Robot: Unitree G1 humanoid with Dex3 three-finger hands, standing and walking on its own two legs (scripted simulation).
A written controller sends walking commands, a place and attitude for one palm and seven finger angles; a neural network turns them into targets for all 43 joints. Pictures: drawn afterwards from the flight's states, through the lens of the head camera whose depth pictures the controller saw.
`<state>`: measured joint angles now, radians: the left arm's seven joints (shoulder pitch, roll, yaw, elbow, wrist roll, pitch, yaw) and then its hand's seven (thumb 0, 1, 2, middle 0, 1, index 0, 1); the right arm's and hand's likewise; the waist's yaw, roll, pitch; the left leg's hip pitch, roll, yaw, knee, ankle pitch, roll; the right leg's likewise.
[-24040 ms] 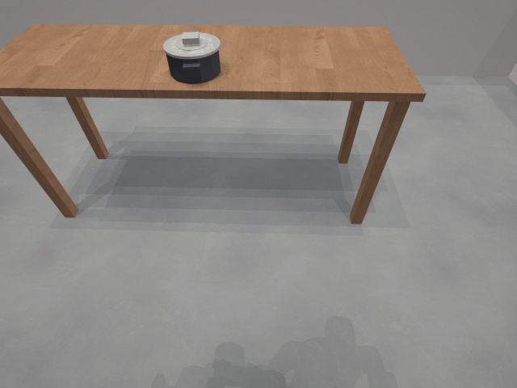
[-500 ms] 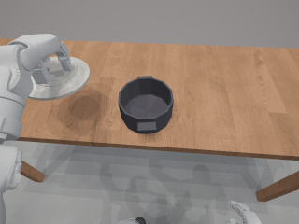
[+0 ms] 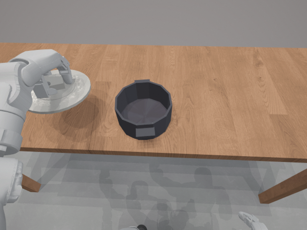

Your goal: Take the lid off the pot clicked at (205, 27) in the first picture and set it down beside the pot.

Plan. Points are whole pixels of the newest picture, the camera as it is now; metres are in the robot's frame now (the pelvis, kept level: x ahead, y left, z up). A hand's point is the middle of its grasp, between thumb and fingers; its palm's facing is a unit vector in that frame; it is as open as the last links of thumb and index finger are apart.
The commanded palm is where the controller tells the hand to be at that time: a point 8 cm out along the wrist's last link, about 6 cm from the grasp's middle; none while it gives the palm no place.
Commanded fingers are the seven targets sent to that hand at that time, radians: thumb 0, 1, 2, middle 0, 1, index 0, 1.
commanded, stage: lower the lid onto the table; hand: left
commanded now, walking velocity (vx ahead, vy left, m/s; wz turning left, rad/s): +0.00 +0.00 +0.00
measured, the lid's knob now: (53, 82) +0.46 +0.28 +0.12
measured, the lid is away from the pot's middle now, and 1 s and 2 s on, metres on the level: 0.24 0.24 0.24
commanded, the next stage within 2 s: open the fingers wide in 1.98 s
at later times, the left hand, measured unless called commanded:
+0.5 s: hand (51, 94) +0.43 +0.28 +0.11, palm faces -0.42 -0.07 -0.91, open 7.4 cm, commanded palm +0.43 +0.28 +0.19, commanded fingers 0.00 0.39 1.28 -0.86 -0.83 -0.90 -0.83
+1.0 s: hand (57, 101) +0.43 +0.28 +0.08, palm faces -0.44 -0.07 -0.90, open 7.4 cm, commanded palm +0.44 +0.28 +0.15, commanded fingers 0.00 0.39 1.28 -0.86 -0.83 -0.90 -0.83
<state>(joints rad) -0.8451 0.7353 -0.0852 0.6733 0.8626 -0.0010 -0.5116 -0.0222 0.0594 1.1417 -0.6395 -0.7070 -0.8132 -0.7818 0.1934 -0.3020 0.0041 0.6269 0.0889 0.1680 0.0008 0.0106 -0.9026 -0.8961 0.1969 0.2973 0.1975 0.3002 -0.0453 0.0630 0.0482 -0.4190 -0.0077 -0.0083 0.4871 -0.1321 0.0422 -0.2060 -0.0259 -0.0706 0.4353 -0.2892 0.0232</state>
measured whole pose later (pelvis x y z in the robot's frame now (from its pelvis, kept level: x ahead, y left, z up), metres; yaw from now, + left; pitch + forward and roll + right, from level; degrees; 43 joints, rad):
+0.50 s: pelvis +0.01 +0.00 +0.00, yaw -1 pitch +5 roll -2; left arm -0.76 0.74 -0.04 0.73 0.86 -0.06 -0.47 -0.02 0.06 1.14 -0.63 -0.71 -0.82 -0.78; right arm 0.20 -0.31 0.00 0.63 0.09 0.19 -0.01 0.01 -0.90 -0.90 0.20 0.30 0.20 0.30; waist -0.05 0.06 0.04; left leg -0.44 0.00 0.00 0.51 -0.16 0.04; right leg -0.22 -0.02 -0.06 0.44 -0.30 0.02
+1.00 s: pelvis +0.01 +0.00 +0.00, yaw -1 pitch +6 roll -2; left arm -0.72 0.71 -0.03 0.78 0.88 -0.10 -0.41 -0.02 0.07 1.14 -0.63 -0.71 -0.82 -0.79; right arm 0.22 -0.30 0.00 0.64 0.09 0.20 -0.01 0.01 -0.90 -0.90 0.20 0.30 0.20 0.30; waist -0.06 0.06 0.02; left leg -0.47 0.00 0.01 0.53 -0.17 0.05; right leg -0.26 -0.02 -0.05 0.47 -0.31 0.03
